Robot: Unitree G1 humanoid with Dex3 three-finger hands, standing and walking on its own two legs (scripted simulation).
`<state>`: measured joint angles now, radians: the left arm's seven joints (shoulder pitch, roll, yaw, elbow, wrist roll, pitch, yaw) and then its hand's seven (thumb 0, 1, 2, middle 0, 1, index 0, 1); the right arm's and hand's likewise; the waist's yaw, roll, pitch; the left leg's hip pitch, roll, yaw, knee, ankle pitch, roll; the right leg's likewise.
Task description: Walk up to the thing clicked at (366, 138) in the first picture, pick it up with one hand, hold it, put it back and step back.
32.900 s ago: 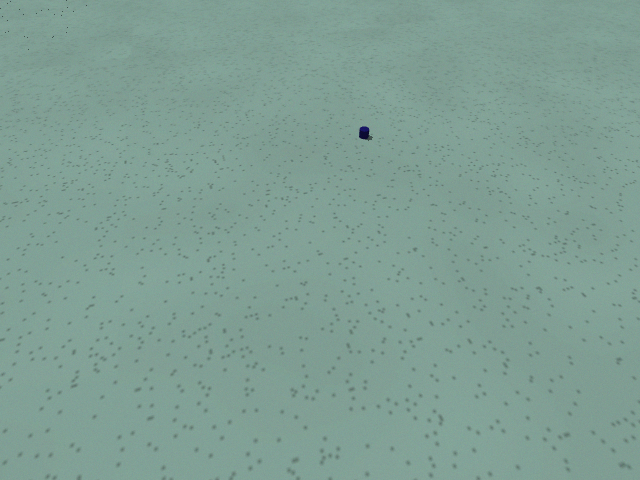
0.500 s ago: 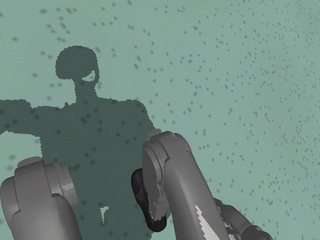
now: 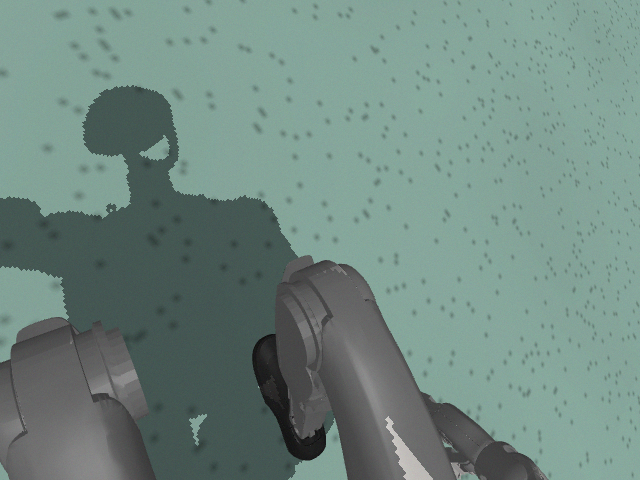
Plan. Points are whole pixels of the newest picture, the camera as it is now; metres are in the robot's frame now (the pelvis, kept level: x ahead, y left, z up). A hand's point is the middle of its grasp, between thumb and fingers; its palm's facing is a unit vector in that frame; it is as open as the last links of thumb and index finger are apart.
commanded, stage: open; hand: left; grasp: from above
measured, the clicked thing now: out of the picture +0.41 +0.38 -0.27
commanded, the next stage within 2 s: withdraw in 0.96 s
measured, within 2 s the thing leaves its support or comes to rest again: neither
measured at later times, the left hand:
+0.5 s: hand out of the picture +0.40 +0.36 -0.25, palm faces -0.42 -0.18 -0.89, open 11.2 cm
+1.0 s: hand out of the picture +0.39 +0.37 -0.25, palm faces -0.44 -0.21 -0.87, open 13.6 cm
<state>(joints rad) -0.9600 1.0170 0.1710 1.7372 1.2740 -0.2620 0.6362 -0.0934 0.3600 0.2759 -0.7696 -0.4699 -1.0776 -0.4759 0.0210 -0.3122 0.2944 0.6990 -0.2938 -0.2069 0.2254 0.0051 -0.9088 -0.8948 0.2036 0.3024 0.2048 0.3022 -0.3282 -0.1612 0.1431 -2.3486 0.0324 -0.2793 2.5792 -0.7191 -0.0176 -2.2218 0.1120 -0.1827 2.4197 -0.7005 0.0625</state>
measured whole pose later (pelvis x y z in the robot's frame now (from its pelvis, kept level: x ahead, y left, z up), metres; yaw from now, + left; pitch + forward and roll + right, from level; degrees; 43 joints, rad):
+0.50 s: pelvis +0.00 +0.00 +0.00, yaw -1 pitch +25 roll -14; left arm -0.96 1.03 0.14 1.73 1.29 -0.28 0.65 0.00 -0.06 0.60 -0.46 -0.69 -0.47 -0.66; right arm 0.02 -0.32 0.31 0.69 -0.30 -0.22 0.24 0.01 -0.90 -0.89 0.20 0.30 0.21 0.30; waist -0.33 -0.18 0.15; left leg -2.34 0.03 -0.29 2.58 -0.72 -0.01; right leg -2.21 0.12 -0.19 2.41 -0.70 0.07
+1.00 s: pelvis +0.00 +0.00 +0.00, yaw +0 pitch +25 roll -14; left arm -0.95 1.04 0.15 1.72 1.26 -0.29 0.61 0.00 -0.42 0.91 -0.13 -0.98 -0.14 -0.96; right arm 0.03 -0.33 0.32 0.68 -0.29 -0.21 0.23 0.01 -0.89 -0.89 0.20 0.30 0.21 0.30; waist -0.32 -0.17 0.16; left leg -2.34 0.03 -0.29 2.58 -0.72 -0.01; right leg -2.21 0.11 -0.19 2.41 -0.69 0.07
